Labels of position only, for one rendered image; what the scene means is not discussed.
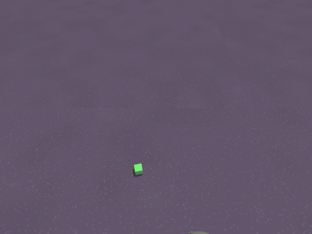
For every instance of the cube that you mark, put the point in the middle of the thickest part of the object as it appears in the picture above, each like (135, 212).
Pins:
(138, 169)

